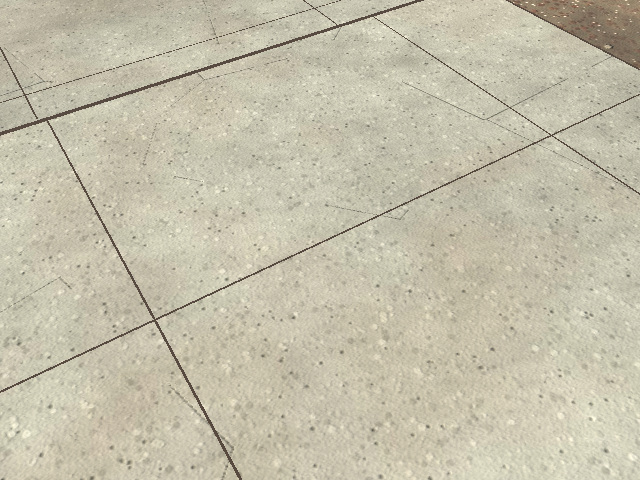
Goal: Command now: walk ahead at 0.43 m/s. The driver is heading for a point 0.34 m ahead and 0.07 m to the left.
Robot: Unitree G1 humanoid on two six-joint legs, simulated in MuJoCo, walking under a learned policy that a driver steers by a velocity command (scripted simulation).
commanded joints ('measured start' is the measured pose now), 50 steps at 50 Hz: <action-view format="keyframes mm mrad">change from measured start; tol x32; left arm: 1 -165 79 14 -116 -13 -72 -25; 10 487 233 58 3 93 -78 -42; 50 20 118 4 -147 55 2 24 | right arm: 1 7 -153 -37 -56 2 -49 -5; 26 -449 -4 4 -320 16 -82 103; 33 96 -176 -49 -142 -51 -56 66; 50 -163 -58 0 -97 -25 -18 25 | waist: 1 -8 101 191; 7 79 96 96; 10 274 -410 -53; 26 47 -70 126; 33 -76 138 -534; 50 42 -1 24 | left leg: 1 48 383 -468 -358 -360 188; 7 -247 185 -131 -236 -299 153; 12 -905 37 -160 893 0 109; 29 -232 -84 75 109 397 87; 32 511 311 -377 188 1261 317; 39 -219 214 -202 -162 788 266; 50 -354 72 -144 -151 -179 47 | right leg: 1 -425 -113 53 203 -5 -38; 8 368 66 -212 -249 118 -16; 11 502 -388 813 -692 -642 -175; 22 197 -146 -105 -668 583 -102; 29 434 -204 -117 -343 1214 -73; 31 230 -125 -125 72 955 -10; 32 -101 61 -104 528 -174 45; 33 -150 112 201 723 -314 42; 50 204 -118 97 -338 279 -15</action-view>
